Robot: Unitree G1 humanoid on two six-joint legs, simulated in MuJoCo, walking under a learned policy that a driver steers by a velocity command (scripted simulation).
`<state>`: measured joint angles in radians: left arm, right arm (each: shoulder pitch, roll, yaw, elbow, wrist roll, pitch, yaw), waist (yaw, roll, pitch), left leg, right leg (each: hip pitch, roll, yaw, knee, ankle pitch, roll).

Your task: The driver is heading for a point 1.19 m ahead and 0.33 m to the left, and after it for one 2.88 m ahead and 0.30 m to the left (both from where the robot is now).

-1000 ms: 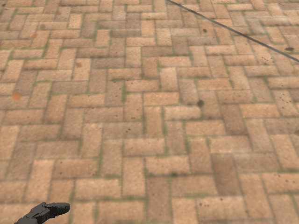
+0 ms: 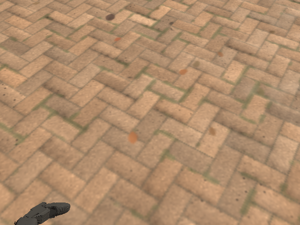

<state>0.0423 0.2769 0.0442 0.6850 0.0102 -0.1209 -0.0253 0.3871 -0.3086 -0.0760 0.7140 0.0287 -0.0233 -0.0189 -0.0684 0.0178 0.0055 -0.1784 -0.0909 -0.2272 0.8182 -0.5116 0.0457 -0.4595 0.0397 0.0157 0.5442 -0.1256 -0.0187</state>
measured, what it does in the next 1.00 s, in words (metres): walks ahead: left foot, then right foot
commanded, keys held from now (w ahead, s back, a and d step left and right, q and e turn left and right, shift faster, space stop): w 0.04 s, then s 0.40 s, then no key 0.56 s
